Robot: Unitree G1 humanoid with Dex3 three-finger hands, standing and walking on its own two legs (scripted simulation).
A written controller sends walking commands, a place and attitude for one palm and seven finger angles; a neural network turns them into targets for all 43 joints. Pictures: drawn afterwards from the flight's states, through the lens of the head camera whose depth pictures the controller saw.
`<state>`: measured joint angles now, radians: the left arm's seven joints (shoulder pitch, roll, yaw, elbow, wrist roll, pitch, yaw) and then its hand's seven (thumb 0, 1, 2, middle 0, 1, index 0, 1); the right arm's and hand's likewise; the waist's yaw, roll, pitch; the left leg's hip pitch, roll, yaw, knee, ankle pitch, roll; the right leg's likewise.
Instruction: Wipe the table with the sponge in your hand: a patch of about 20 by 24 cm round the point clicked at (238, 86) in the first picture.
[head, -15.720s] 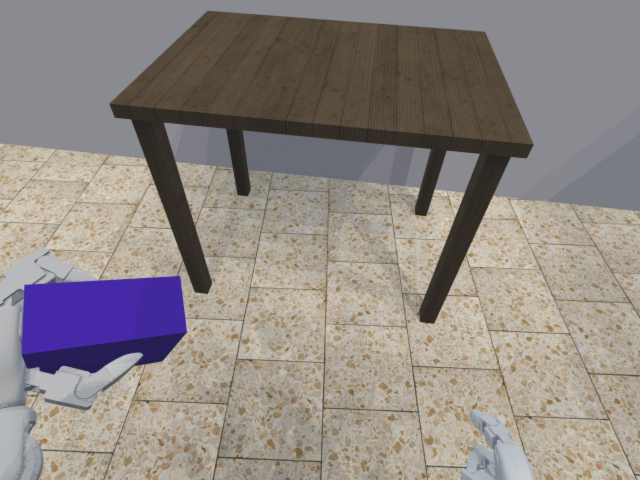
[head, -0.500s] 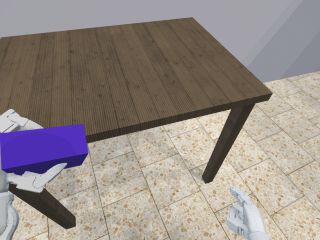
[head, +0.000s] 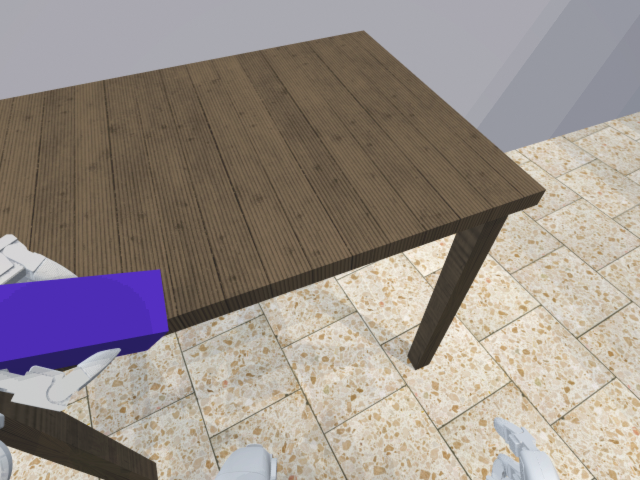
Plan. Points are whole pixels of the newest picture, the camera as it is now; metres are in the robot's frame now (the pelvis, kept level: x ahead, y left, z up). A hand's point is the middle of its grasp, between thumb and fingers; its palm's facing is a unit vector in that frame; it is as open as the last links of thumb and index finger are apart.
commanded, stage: shuffle to correct the standing spot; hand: left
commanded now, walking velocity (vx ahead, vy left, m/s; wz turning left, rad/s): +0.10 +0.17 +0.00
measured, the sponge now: (107, 321) +0.23 +0.21 +0.16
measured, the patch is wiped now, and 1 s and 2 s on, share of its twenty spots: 0.00 0.00 0.00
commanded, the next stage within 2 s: come to a stop and stand still in 0.08 s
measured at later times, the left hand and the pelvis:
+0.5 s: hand out of the picture +0.27 +0.33 +0.17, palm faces +0.45 -0.81 -0.37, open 9.4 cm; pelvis +0.05 +0.07 +0.00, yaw -1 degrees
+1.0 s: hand (2, 286) +0.26 +0.33 +0.16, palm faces +0.37 -0.85 -0.36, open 9.4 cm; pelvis +0.05 +0.07 +0.00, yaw +1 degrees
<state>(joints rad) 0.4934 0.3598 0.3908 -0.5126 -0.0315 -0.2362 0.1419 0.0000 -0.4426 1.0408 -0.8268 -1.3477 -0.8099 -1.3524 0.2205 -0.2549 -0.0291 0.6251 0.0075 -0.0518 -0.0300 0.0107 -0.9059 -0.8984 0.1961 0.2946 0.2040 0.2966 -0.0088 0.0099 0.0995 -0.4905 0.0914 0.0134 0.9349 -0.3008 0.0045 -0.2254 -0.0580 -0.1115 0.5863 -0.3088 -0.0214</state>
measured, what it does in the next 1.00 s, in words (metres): steps on the spot: left foot, then right foot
